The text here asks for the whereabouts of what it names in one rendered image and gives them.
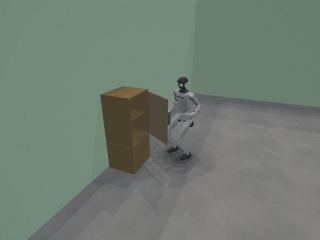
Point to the robot left forearm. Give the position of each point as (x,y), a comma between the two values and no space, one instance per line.
(196,110)

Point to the left robot upper arm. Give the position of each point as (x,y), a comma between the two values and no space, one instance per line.
(192,97)

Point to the left robot shin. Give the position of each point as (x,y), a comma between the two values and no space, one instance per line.
(181,145)

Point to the handle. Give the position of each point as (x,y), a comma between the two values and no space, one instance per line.
(169,118)

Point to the robot torso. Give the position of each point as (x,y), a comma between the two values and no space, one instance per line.
(183,102)

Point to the robot right forearm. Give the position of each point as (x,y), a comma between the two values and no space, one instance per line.
(172,108)

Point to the right robot upper arm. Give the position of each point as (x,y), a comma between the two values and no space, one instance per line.
(174,92)

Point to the cupboard door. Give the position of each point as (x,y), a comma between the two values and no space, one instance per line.
(158,117)

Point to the left robot hand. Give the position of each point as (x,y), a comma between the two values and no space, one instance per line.
(186,115)

